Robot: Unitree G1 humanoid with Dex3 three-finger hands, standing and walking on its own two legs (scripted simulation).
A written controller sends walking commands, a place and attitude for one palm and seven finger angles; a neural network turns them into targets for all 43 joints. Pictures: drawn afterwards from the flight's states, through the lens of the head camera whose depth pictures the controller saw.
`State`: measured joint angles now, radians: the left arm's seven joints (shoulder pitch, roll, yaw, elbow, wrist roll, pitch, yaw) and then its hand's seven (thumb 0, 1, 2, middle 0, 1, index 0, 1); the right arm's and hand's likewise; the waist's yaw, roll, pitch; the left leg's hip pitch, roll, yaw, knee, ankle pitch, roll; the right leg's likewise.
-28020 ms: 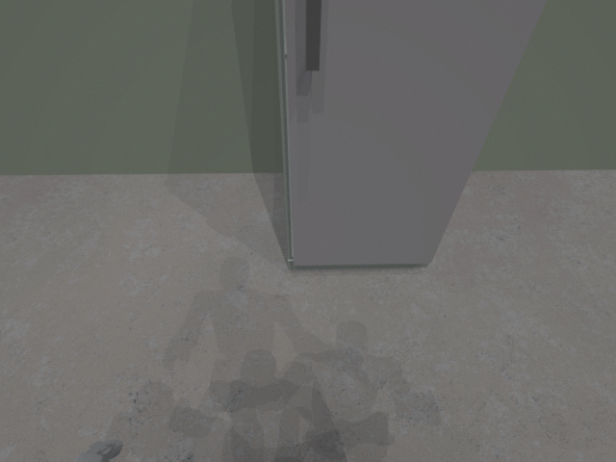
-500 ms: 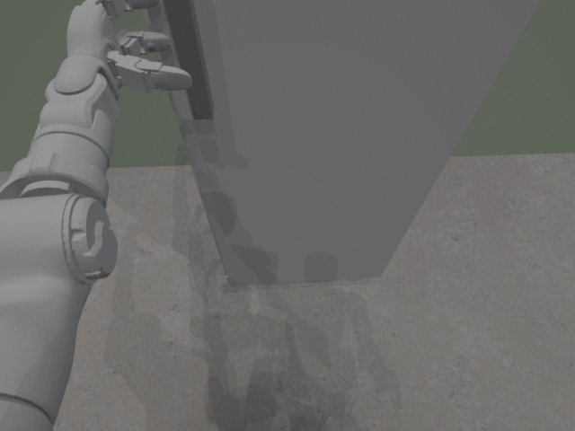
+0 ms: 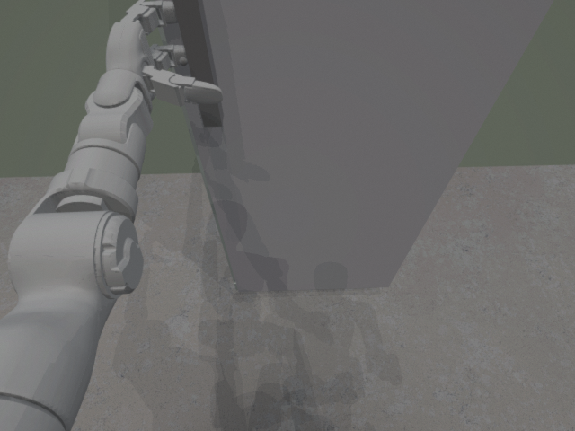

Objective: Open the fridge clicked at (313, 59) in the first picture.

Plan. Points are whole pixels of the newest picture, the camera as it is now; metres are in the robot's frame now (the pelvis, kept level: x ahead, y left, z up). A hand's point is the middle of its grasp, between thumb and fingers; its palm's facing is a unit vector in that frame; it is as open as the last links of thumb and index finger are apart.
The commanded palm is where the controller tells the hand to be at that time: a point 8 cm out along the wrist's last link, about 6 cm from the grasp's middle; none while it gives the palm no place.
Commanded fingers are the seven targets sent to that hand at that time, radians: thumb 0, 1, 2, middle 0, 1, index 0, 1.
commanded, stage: slide the fingers in behind the handle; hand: left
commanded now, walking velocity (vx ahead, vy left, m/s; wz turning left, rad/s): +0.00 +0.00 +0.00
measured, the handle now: (198, 30) +0.57 +0.07 +0.24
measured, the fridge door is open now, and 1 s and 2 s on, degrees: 0 0 0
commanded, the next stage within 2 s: move the hooked fingers beside the handle in 0.12 s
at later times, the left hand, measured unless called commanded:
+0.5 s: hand (186, 58) +0.53 +0.09 +0.23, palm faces -0.04 -1.00 +0.00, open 13.8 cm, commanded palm +0.51 +0.15 +0.23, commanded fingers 0.00 -0.50 0.30 -0.30 -1.20 -0.30 -1.20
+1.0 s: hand (171, 61) +0.52 +0.11 +0.23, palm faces -0.03 -1.00 +0.00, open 14.0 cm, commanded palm +0.50 +0.16 +0.22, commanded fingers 0.00 -0.50 0.30 -0.30 -1.20 -0.30 -1.20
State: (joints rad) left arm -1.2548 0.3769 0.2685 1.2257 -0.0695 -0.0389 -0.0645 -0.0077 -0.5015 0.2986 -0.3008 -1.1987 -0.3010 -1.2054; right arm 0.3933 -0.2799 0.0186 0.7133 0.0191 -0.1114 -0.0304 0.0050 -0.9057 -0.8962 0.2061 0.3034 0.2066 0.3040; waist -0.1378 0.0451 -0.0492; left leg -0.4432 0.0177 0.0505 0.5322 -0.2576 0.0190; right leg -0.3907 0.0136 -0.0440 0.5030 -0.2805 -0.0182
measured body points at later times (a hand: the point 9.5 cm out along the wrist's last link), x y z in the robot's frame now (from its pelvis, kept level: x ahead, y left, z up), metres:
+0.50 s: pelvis +0.00 -0.01 +0.00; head +0.06 -0.02 +0.45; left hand +0.53 +0.14 +0.23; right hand +0.00 -0.27 -0.13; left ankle +0.00 +0.11 -0.73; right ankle -0.03 -0.11 -0.73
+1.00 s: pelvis +0.00 +0.00 +0.00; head +0.05 -0.01 +0.45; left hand +0.52 +0.16 +0.23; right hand +0.01 -0.27 -0.12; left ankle +0.00 +0.11 -0.73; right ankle -0.03 -0.11 -0.73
